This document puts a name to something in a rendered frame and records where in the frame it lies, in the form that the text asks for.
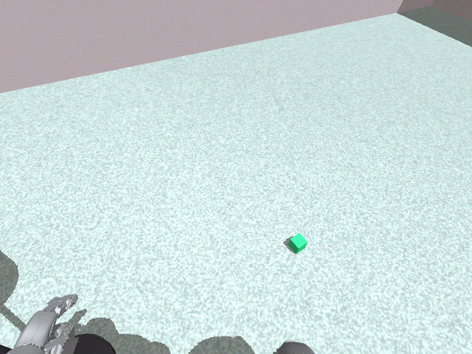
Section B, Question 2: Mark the left robot hand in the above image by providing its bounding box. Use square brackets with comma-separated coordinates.
[14, 294, 79, 354]

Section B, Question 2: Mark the floor lamp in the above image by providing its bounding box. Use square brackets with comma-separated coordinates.
[0, 333, 116, 354]

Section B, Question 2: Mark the cube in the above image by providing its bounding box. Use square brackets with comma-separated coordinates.
[288, 233, 308, 254]

